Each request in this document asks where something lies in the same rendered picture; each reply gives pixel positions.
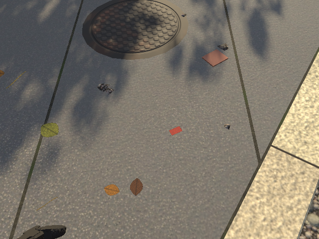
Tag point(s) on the left robot hand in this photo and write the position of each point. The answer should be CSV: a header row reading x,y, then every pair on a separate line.
x,y
44,232

